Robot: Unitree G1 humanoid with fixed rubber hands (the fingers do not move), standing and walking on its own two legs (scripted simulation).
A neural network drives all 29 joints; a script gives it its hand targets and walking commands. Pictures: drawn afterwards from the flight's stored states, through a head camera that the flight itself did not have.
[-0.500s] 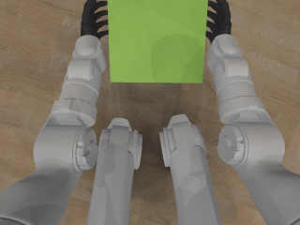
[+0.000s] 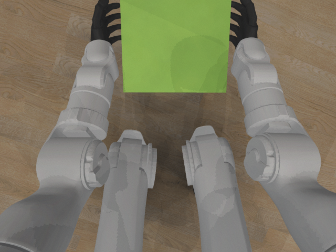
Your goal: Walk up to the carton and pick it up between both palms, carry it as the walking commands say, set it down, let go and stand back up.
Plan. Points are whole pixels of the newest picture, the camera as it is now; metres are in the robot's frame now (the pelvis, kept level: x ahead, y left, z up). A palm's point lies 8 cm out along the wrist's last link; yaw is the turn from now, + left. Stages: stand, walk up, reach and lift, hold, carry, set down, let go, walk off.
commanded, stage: set down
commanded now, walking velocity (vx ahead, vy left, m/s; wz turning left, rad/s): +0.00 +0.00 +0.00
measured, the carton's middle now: (171, 48) +0.51 -0.03 -0.24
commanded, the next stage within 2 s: none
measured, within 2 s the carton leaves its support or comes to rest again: rests again in 0.08 s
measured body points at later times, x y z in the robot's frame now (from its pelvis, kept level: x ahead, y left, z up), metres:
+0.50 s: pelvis +0.00 +0.00 -0.01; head +0.34 -0.01 +0.29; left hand +0.52 +0.12 -0.17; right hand +0.51 -0.18 -0.17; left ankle +0.11 +0.12 -0.34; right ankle +0.11 -0.12 -0.34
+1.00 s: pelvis +0.00 +0.00 -0.01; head +0.34 -0.01 +0.28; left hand +0.52 +0.12 -0.18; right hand +0.51 -0.18 -0.18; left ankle +0.11 +0.12 -0.34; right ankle +0.11 -0.12 -0.34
